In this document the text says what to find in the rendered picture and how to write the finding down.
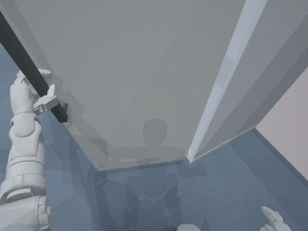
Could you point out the robot left upper arm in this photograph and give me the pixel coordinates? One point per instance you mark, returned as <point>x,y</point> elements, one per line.
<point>29,214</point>

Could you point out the left robot hand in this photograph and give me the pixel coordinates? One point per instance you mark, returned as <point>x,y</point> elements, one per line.
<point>23,95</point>

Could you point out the left robot forearm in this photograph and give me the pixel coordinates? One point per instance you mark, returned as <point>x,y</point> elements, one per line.
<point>26,162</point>

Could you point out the right robot hand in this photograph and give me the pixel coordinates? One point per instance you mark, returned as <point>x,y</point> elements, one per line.
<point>275,220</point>

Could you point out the fridge door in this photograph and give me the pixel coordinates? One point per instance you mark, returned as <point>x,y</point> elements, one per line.
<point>136,75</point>

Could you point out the handle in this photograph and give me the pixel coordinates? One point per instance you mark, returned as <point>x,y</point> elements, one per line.
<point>13,46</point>

